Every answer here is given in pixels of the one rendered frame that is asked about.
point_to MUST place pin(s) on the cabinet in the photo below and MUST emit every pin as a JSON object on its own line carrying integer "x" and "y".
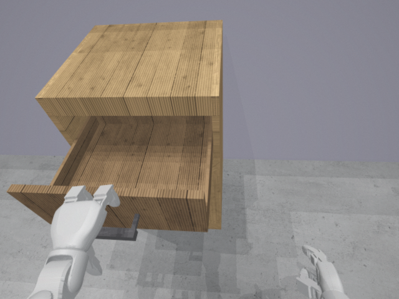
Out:
{"x": 148, "y": 69}

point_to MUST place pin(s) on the robot right hand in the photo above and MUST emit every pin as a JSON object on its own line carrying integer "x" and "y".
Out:
{"x": 312, "y": 283}

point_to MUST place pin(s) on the drawer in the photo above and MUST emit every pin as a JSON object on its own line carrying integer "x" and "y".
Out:
{"x": 160, "y": 167}

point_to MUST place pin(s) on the handle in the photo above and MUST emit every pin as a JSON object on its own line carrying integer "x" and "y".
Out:
{"x": 116, "y": 233}

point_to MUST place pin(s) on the left robot forearm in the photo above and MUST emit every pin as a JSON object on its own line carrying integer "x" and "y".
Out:
{"x": 62, "y": 276}

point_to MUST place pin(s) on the robot left hand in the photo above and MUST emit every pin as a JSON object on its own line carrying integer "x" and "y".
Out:
{"x": 79, "y": 220}

